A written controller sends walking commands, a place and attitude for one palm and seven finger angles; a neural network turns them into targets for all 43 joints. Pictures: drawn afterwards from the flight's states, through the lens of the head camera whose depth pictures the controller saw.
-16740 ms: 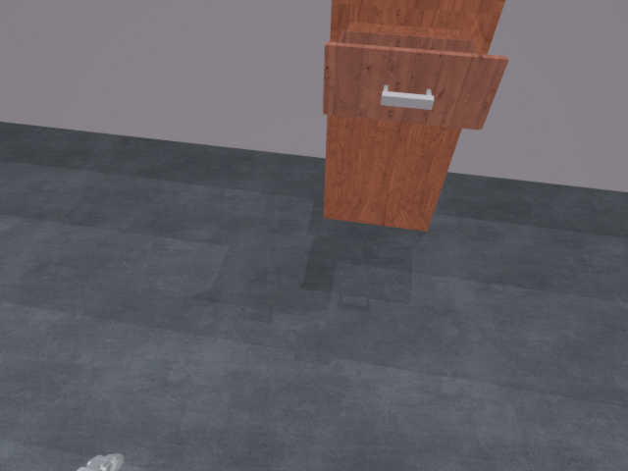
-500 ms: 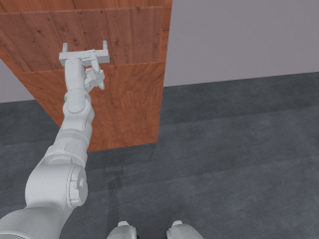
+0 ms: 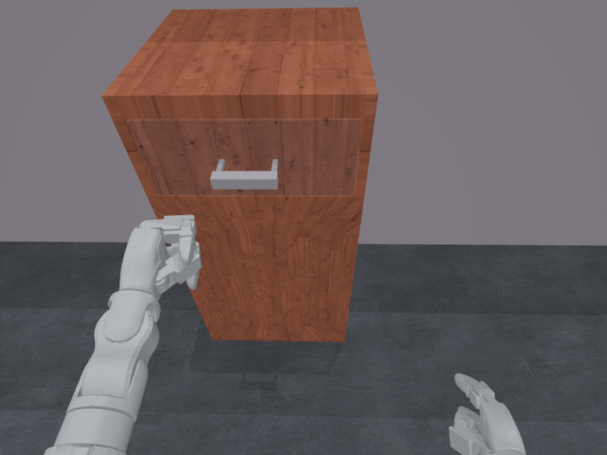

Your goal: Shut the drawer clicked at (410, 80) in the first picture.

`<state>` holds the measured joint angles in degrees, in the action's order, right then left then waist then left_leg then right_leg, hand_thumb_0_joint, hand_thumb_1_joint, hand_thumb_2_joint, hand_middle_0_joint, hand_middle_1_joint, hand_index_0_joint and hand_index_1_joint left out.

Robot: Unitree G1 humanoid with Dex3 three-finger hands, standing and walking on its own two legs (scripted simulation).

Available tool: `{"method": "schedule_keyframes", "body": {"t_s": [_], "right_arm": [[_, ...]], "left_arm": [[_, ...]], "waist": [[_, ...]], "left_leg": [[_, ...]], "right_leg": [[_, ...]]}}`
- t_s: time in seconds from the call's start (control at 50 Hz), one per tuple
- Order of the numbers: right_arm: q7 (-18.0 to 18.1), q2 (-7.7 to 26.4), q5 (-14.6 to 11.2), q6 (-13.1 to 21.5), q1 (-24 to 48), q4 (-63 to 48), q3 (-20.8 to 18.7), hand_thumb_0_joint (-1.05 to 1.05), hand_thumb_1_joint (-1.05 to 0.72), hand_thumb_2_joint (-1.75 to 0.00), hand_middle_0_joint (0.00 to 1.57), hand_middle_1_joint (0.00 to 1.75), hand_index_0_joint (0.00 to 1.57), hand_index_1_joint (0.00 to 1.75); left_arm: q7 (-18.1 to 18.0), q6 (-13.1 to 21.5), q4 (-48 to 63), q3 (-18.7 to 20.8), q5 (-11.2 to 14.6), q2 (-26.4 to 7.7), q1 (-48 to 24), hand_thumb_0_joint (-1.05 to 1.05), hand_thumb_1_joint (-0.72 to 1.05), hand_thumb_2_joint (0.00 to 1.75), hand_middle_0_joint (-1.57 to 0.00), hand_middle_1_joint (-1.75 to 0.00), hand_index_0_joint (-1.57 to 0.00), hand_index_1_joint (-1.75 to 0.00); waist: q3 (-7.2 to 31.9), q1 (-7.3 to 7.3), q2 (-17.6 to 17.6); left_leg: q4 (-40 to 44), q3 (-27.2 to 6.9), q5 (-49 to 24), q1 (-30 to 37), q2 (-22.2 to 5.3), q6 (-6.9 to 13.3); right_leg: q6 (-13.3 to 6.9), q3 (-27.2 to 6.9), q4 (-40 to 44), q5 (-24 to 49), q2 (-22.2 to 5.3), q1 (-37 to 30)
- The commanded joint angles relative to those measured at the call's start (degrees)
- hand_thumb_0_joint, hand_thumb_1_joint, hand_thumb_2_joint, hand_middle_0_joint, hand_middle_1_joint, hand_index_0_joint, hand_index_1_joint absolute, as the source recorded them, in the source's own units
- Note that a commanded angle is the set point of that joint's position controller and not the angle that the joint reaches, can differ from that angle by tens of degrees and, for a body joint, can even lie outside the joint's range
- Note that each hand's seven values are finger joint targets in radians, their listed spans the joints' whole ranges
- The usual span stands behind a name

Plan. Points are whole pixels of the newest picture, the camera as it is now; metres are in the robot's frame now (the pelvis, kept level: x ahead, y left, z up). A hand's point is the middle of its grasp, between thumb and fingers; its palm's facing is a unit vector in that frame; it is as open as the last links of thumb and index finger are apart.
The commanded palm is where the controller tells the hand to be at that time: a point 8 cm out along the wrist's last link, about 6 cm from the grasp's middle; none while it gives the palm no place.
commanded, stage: draw the hand back to the body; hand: left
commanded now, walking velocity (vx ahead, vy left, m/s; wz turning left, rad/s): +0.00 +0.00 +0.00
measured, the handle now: (246, 172) +0.60 +0.14 +0.04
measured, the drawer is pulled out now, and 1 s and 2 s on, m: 0.00 0.00 0.00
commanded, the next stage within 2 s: step back with the hand held close in 0.78 s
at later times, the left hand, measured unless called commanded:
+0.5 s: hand (75, 320) +0.21 +0.23 +0.16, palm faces +0.30 -0.89 -0.34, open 3.3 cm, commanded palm +0.16 +0.28 +0.18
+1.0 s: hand (8, 336) +0.18 +0.26 +0.19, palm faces +0.39 -0.82 -0.41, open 3.3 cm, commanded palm +0.13 +0.30 +0.19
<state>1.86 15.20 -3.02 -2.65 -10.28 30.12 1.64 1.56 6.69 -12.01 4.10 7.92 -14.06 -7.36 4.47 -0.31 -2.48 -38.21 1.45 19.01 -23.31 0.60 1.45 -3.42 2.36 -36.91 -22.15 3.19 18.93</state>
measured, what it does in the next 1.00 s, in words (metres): stands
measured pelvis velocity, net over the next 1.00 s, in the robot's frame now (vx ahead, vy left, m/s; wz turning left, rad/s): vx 0.00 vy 0.02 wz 0.00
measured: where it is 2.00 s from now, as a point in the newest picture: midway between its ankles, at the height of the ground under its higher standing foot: outside the picture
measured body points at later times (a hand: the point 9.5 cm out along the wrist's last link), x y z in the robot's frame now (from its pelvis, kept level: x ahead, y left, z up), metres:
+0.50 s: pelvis +0.01 +0.01 +0.02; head -0.01 -0.01 +0.47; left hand +0.19 +0.28 +0.18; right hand +0.19 -0.21 -0.07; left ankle +0.01 +0.10 -0.72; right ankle -0.03 -0.08 -0.72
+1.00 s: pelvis +0.00 +0.02 +0.02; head -0.02 +0.00 +0.47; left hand +0.16 +0.30 +0.21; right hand +0.19 -0.20 -0.06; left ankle +0.01 +0.10 -0.72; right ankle -0.03 -0.08 -0.72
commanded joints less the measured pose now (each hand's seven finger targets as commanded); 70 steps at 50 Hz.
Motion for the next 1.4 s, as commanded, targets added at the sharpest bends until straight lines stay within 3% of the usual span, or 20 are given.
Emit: {"method": "schedule_keyframes", "body": {"t_s": [0.0, 0.04, 0.1, 0.2, 0.44, 0.58, 0.62, 0.72, 0.86, 0.88, 0.9, 0.92, 0.94, 0.96, 1.0, 1.08, 1.14, 1.18, 1.28, 1.38], "right_arm": [[2.0, 4.8, 0.1, 0.6, 6.3, -7.3, -1.0, 0.0, -0.9, -0.9, 0.2, 0.3, 0.2, 0.3], [2.5, 4.9, 0.4, 0.6, 7.0, -6.9, -0.8, 0.0, -0.9, -0.9, 0.2, 0.3, 0.2, 0.3], [2.6, 4.3, 0.8, 1.5, 8.0, -7.1, -0.2, 0.0, -0.9, -0.9, 0.2, 0.3, 0.2, 0.3], [2.6, 4.4, 1.7, 2.7, 8.9, -6.6, -0.2, 0.0, -0.9, -0.9, 0.2, 0.3, 0.2, 0.3], [1.8, 4.5, 2.6, 6.1, 8.9, -5.4, -1.5, 0.0, -0.9, -0.9, 0.2, 0.3, 0.2, 0.3], [2.0, 4.3, 2.1, 8.1, 8.0, -5.5, -1.9, 0.0, -0.9, -0.9, 0.2, 0.3, 0.2, 0.3], [1.9, 4.5, 2.2, 8.4, 7.4, -4.9, -2.1, 0.0, -0.9, -0.9, 0.2, 0.3, 0.2, 0.3], [2.6, 5.0, 2.5, 9.2, 7.0, -4.6, -2.3, 0.0, -0.9, -0.9, 0.2, 0.3, 0.2, 0.3], [2.7, 4.4, 2.7, 10.1, 7.4, -4.4, -1.6, 0.0, -0.9, -0.9, 0.2, 0.3, 0.2, 0.3], [2.6, 4.3, 2.8, 10.1, 7.5, -4.3, -1.5, 0.0, -0.9, -0.9, 0.2, 0.3, 0.2, 0.3], [2.2, 6.1, 2.4, 8.8, 7.6, -6.6, -2.1, 0.0, -0.9, -0.9, 0.2, 0.3, 0.2, 0.3], [2.2, 5.2, 2.9, 8.0, 7.2, -4.8, -2.2, 0.0, -0.9, -0.9, 0.2, 0.3, 0.2, 0.3], [2.0, 5.4, 3.0, 7.5, 7.4, -5.5, -2.5, 0.0, -0.9, -0.9, 0.2, 0.3, 0.2, 0.3], [1.7, 5.3, 3.1, 6.6, 6.7, -5.1, -2.7, 0.0, -0.9, -0.9, 0.2, 0.3, 0.2, 0.3], [1.5, 5.8, 3.0, 5.3, 6.1, -5.8, -3.4, 0.0, -0.9, -0.9, 0.2, 0.3, 0.2, 0.3], [1.9, 5.6, 2.5, 3.6, 6.1, -7.3, -4.1, 0.0, -0.9, -0.9, 0.2, 0.3, 0.2, 0.3], [2.3, 5.6, 2.5, 2.8, 6.6, -8.3, -4.4, 0.0, -0.9, -0.9, 0.2, 0.3, 0.2, 0.3], [2.4, 5.3, 2.2, 2.7, 5.9, -8.8, -4.5, 0.0, -0.9, -0.9, 0.2, 0.3, 0.2, 0.3], [2.6, 5.7, 2.2, 3.3, 5.3, -9.0, -5.0, 0.0, -0.9, -0.9, 0.2, 0.3, 0.2, 0.3], [2.7, 5.8, 2.2, 4.2, 5.2, -9.0, -5.1, 0.0, -0.9, -0.9, 0.2, 0.3, 0.2, 0.3]], "left_arm": [[-3.6, 0.5, 17.2, 4.3, -1.6, -10.5, -10.6, 0.0, 0.9, 0.9, -1.4, -1.6, -1.4, -1.6], [-4.2, -0.1, 19.2, 4.7, -1.9, -11.1, -9.2, 0.0, 0.9, 0.9, -1.4, -1.6, -1.4, -1.6], [-5.0, -0.5, 25.6, 4.0, -2.3, -9.9, -5.8, 0.0, 0.9, 0.9, -1.4, -1.6, -1.4, -1.6], [-5.8, -1.0, 32.0, 6.2, -2.5, -10.9, 3.9, 0.0, 0.9, 0.9, -1.4, -1.6, -1.4, -1.6], [-6.8, 0.8, 46.9, 15.0, -2.7, -14.7, 27.6, 0.0, 0.9, 0.9, -1.4, -1.6, -1.4, -1.6], [-7.3, 2.2, 52.1, 19.3, -2.5, -16.0, 35.6, 0.0, 0.9, 0.9, -1.4, -1.6, -1.4, -1.6], [-7.2, 2.2, 50.6, 17.0, -2.9, -13.6, 34.9, 0.0, 0.9, 0.9, -1.4, -1.6, -1.4, -1.6], [-7.6, 2.4, 50.3, 16.6, -3.3, -13.8, 31.7, 0.0, 0.9, 0.9, -1.4, -1.6, -1.4, -1.6], [-8.0, 2.3, 51.7, 17.7, -3.2, -14.6, 32.0, 0.0, 0.9, 0.9, -1.4, -1.6, -1.4, -1.6], [-8.0, 2.3, 51.4, 18.3, -3.1, -14.9, 32.4, 0.0, 0.9, 0.9, -1.4, -1.6, -1.4, -1.6], [-8.3, 5.3, 58.8, 27.3, -3.7, -24.0, 23.5, 0.0, 0.9, 0.9, -1.4, -1.6, -1.4, -1.6], [-7.8, 5.7, 51.8, 24.5, -3.5, -19.3, 30.4, 0.0, 0.9, 0.9, -1.4, -1.6, -1.4, -1.6], [-7.4, 6.2, 51.5, 23.9, -3.7, -18.5, 32.5, 0.0, 0.9, 0.9, -1.4, -1.6, -1.4, -1.6], [-6.9, 6.1, 48.6, 21.0, -3.6, -14.9, 36.8, 0.0, 0.9, 0.9, -1.4, -1.6, -1.4, -1.6], [-6.6, 6.3, 48.9, 19.6, -3.6, -13.8, 40.1, 0.0, 0.9, 0.9, -1.4, -1.6, -1.4, -1.6], [-7.0, 6.6, 51.2, 21.5, -3.5, -16.0, 42.8, 0.0, 0.9, 0.9, -1.4, -1.6, -1.4, -1.6], [-7.6, 6.9, 53.9, 24.2, -3.3, -19.0, 42.9, 0.0, 0.9, 0.9, -1.4, -1.6, -1.4, -1.6], [-7.9, 7.0, 54.3, 24.0, -3.2, -18.4, 44.2, 0.0, 0.9, 0.9, -1.4, -1.6, -1.4, -1.6], [-8.5, 7.4, 55.5, 23.8, -3.5, -18.1, 44.8, 0.0, 0.9, 0.9, -1.4, -1.6, -1.4, -1.6], [-8.8, 8.1, 54.9, 23.9, -3.9, -17.7, 44.9, 0.0, 0.9, 0.9, -1.4, -1.6, -1.4, -1.6]], "waist": [[5.6, 0.42, 4.1], [4.8, 0.62, 4.1], [5.4, 0.99, -1.2], [3.9, 1.81, 1.9], [0.8, 3.63, 0.7], [-1.9, 3.97, -0.9], [-3.9, 3.18, 0.8], [-3.9, 3.16, 2.0], [-2.5, 3.98, -2.5], [-2.8, 4.21, -1.3], [-6.1, 1.7, -1.9], [-7.5, 1.46, 0.3], [-7.3, 1.59, 0.8], [-6.2, 1.14, 0.7], [-2.5, 1.01, -0.5], [3.2, 1.22, 1.0], [4.9, 1.57, 1.0], [5.3, 1.49, 0.6], [4.2, 1.13, -0.9], [1.4, 0.65, -0.3]], "left_leg": [[9.1, -1.3, -10.2, 11.3, 0.0, 1.6], [10.9, -1.4, -10.8, 14.1, 0.1, 1.9], [13.4, -1.8, -12.7, 19.3, -0.1, 1.7], [15.9, -1.9, -16.1, 21.9, -0.4, 1.8], [16.4, -2.1, -21.1, 22.5, -1.2, 1.4], [16.5, -2.9, -18.8, 20.9, -1.8, 0.9], [16.9, -3.1, -17.4, 20.7, -1.7, 1.0], [17.4, -3.5, -13.3, 20.9, -1.6, 1.4], [17.8, -3.9, -14.9, 20.5, -1.6, 0.8], [17.9, -4.0, -14.9, 20.1, -1.5, 0.7], [16.1, -5.1, -10.7, 15.7, -2.2, 2.6], [14.8, -5.3, -10.7, 15.5, -1.8, 2.6], [14.7, -5.3, -11.6, 16.0, -1.6, 2.4], [15.0, -5.1, -13.2, 16.4, -2.2, 2.3], [16.1, -4.7, -17.7, 17.2, -3.1, 2.2], [16.2, -4.7, -27.0, 17.9, -4.2, 2.4], [16.0, -4.8, -28.4, 16.4, -4.6, 2.5], [16.1, -5.2, -28.6, 14.8, -5.0, 2.5], [16.8, -6.1, -23.1, 10.1, -5.8, 3.0], [18.9, -7.7, -9.6, 2.0, -6.4, 3.8]], "right_leg": [[3.7, -5.4, 12.5, 20.5, -3.4, -5.7], [3.4, -5.2, 14.9, 18.9, -2.9, -6.4], [2.4, -4.3, 16.2, 18.5, -2.8, -8.5], [2.3, -3.5, 18.4, 20.6, -2.5, -11.4], [2.1, -3.0, 20.4, 22.5, -2.4, -12.7], [2.0, -2.8, 19.9, 19.2, -2.4, -11.4], [2.1, -2.5, 20.0, 17.6, -2.3, -9.8], [2.0, -2.8, 20.7, 13.4, -2.5, -9.1], [1.5, -3.1, 20.0, 15.3, -2.7, -11.9], [1.5, -3.0, 20.1, 15.5, -2.6, -12.0], [1.9, -9.3, 22.7, 17.5, -5.0, -7.8], [1.7, -9.5, 23.5, 17.1, -6.3, -6.0], [1.8, -9.3, 24.0, 17.7, -6.3, -5.0], [2.1, -8.0, 23.0, 17.9, -6.5, -5.3], [3.0, -5.9, 20.4, 20.6, -5.8, -6.9], [4.0, -3.8, 16.2, 25.8, -4.8, -9.2], [4.3, -3.9, 14.4, 26.9, -4.4, -9.9], [4.4, -3.8, 12.8, 26.5, -4.2, -10.7], [4.6, -4.4, 11.0, 23.4, -3.9, -10.7], [4.5, -5.4, 10.0, 18.7, -3.7, -11.9]]}}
